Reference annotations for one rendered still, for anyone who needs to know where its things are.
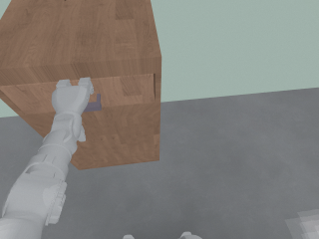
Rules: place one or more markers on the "robot left upper arm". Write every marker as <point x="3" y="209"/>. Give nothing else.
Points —
<point x="35" y="202"/>

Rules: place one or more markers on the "left robot forearm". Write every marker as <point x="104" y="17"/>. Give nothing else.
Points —
<point x="55" y="153"/>

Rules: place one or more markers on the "drawer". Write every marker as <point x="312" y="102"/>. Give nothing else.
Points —
<point x="115" y="91"/>

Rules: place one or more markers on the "left robot hand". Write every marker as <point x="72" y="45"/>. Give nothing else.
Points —
<point x="73" y="98"/>

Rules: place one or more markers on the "cabinet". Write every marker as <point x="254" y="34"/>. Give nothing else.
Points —
<point x="44" y="41"/>

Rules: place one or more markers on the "handle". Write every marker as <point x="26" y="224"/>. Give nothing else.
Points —
<point x="94" y="106"/>

